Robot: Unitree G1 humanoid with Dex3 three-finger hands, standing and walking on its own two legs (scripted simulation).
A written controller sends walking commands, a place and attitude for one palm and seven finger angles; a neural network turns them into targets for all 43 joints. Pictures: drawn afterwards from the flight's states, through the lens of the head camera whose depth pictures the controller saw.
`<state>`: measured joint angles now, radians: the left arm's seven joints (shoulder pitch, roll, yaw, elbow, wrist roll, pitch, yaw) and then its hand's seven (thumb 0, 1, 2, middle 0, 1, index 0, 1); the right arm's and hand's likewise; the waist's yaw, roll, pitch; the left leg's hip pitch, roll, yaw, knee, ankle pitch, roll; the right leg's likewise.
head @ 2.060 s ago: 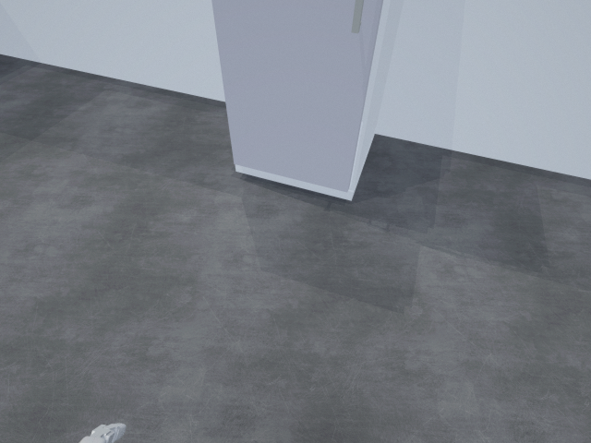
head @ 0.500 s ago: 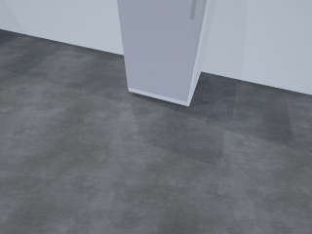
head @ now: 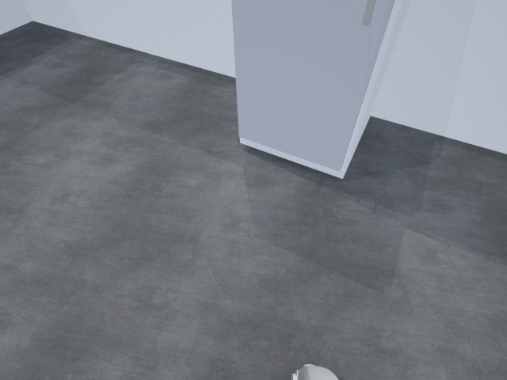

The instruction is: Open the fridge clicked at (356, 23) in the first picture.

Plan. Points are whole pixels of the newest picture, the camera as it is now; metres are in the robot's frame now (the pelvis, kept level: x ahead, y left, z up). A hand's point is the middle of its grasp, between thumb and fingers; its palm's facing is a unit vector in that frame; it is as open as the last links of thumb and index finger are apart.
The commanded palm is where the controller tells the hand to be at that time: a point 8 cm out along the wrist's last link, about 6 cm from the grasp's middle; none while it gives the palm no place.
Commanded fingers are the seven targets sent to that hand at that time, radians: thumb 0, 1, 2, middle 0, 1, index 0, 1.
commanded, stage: walk to a spot facing it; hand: right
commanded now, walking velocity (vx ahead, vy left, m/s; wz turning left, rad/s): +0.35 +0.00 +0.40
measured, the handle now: out of the picture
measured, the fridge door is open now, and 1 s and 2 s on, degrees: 0 0 0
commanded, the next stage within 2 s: turn to face it in 1.04 s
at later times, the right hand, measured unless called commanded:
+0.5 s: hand (355, 264) +0.37 -0.22 -0.14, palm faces -0.26 +0.94 -0.21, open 7.4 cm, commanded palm none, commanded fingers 0.00 -0.90 -0.90 0.20 0.30 0.20 0.30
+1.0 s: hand (307, 213) +0.52 -0.13 -0.17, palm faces -0.38 +0.90 -0.22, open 7.2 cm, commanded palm none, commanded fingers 0.00 -0.90 -0.90 0.20 0.30 0.20 0.30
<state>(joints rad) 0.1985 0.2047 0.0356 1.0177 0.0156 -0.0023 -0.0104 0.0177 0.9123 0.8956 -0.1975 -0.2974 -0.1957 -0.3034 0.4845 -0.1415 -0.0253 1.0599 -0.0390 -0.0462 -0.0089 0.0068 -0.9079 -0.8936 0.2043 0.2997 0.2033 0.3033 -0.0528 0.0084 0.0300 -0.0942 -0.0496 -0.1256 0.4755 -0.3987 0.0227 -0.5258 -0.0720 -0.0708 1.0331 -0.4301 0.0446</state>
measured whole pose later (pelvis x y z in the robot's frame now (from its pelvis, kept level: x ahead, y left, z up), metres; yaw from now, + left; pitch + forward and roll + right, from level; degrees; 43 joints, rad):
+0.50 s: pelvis +0.19 -0.05 +0.01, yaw +16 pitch +0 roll +0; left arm 0.38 0.19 0.05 1.06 0.02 -0.09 0.02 0.00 0.93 0.90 -0.20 -0.30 -0.20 -0.30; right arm 0.12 -0.24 -0.10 0.93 -0.05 0.02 0.04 0.01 -0.92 -0.90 0.19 0.30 0.19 0.30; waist 0.02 0.03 0.04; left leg -0.63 0.11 0.06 0.95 -0.14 -0.01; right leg -0.03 -0.05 -0.32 0.35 -0.31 -0.02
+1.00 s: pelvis +0.41 +0.04 +0.00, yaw +26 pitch +0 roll +2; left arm 0.20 0.18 0.05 0.99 0.03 -0.03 -0.01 0.01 0.93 0.90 -0.20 -0.30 -0.19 -0.30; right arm 0.28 -0.21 -0.07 1.03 -0.03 -0.04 0.00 -0.01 -0.94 -0.89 0.20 0.30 0.20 0.30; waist 0.00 -0.01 0.02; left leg -0.16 -0.04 0.06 0.46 -0.29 0.04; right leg -0.49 -0.15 -0.09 0.77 -0.26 0.06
